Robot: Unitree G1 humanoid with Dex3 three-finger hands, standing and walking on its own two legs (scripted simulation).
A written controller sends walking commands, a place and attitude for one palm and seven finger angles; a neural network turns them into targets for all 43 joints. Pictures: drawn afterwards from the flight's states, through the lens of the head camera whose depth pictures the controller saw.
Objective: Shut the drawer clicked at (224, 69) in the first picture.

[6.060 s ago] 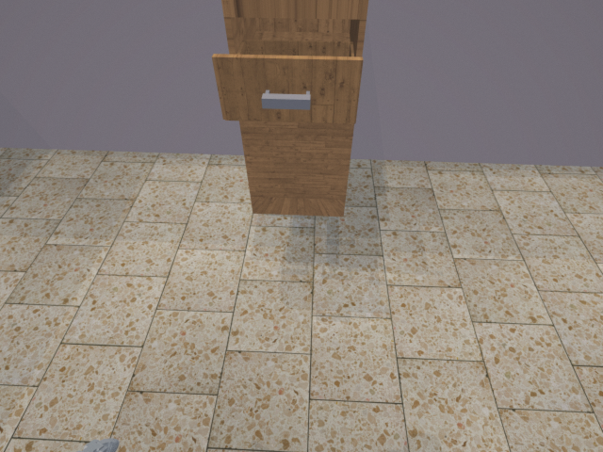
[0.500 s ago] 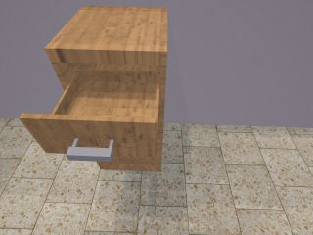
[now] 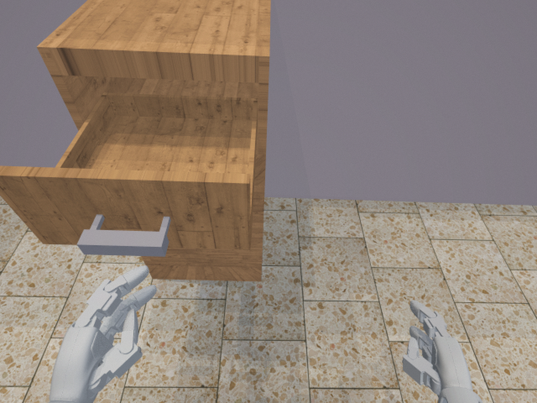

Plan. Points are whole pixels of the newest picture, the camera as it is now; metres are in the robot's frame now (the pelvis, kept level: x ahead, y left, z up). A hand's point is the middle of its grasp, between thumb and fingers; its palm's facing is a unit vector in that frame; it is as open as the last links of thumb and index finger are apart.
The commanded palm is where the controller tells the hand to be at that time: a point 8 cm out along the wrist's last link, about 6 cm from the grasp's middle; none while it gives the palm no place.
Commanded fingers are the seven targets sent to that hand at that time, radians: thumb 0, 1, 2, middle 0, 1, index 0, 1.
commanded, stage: raise the hand and make a fist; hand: left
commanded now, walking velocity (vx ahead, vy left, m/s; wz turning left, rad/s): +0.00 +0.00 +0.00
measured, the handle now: (128, 231) +0.36 +0.25 +0.04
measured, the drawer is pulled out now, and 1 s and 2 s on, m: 0.28 0.28 0.28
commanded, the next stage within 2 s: bring the fist close to the handle in 1.58 s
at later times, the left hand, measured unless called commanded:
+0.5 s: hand (95, 359) +0.17 +0.22 +0.06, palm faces +0.07 -0.99 -0.08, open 3.9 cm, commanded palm +0.12 +0.27 +0.07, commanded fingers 0.00 0.90 0.90 -1.04 -1.21 -1.04 -1.21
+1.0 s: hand (89, 349) +0.17 +0.20 +0.11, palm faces +0.06 -1.00 -0.07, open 3.2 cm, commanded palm +0.12 +0.26 +0.12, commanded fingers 0.00 0.90 0.90 -1.40 -1.60 -1.40 -1.60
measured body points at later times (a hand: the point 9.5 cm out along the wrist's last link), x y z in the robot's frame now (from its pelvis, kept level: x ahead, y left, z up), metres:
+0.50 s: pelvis -0.01 -0.01 -0.01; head +0.02 -0.01 +0.44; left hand +0.16 +0.27 +0.07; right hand +0.15 -0.24 -0.09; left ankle +0.01 +0.13 -0.69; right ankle +0.00 -0.11 -0.69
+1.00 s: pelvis +0.01 +0.02 +0.01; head +0.00 +0.02 +0.46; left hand +0.16 +0.26 +0.12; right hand +0.23 -0.16 -0.03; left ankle +0.01 +0.13 -0.69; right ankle +0.00 -0.10 -0.69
